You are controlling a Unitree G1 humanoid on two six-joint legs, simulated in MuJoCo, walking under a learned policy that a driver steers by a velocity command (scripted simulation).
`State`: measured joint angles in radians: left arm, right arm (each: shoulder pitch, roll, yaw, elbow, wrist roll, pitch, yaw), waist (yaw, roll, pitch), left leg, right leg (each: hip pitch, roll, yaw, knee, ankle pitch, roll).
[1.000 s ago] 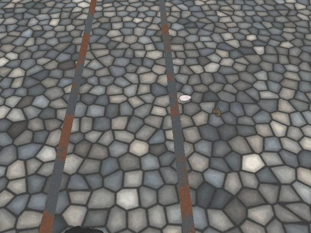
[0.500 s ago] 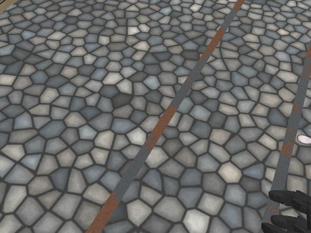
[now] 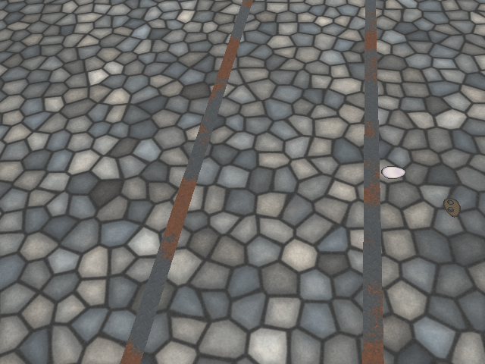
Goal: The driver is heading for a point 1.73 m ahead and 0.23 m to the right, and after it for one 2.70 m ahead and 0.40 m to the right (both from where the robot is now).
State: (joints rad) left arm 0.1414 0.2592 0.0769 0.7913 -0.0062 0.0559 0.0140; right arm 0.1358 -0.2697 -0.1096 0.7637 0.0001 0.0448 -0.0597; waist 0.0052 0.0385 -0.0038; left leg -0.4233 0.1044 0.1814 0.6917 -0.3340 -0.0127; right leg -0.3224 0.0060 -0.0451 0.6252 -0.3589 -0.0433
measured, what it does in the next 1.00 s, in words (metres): steps on the spot, turning right: left foot, then right foot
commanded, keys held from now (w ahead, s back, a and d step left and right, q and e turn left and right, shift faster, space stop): e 0.52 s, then no key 0.30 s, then w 0.18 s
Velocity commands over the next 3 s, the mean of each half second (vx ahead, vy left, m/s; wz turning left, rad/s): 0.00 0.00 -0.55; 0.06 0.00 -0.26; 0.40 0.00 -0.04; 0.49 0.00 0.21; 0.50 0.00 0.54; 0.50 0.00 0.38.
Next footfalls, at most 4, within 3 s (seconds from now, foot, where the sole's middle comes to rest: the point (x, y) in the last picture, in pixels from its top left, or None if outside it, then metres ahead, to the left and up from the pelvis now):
0.46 left None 0.14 0.11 -0.76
0.82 right None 0.04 -0.12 -0.76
1.14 left None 0.21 0.07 -0.76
1.62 right None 0.46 -0.26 -0.76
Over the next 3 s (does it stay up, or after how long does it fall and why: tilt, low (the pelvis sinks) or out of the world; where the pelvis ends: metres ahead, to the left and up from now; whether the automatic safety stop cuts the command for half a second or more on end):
stays up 1.08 -0.19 0.02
